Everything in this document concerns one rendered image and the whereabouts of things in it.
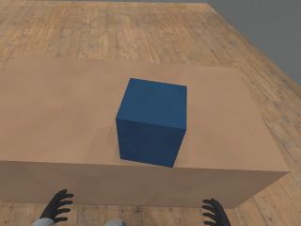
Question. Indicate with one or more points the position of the right robot hand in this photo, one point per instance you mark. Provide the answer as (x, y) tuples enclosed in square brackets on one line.
[(220, 217)]

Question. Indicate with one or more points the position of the carton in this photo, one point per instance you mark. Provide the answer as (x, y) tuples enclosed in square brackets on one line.
[(151, 122)]

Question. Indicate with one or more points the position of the pedestal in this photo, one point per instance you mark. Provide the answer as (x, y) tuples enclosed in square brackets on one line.
[(58, 131)]

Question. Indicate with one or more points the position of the left robot hand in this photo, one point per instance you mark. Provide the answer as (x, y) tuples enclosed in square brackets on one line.
[(51, 210)]

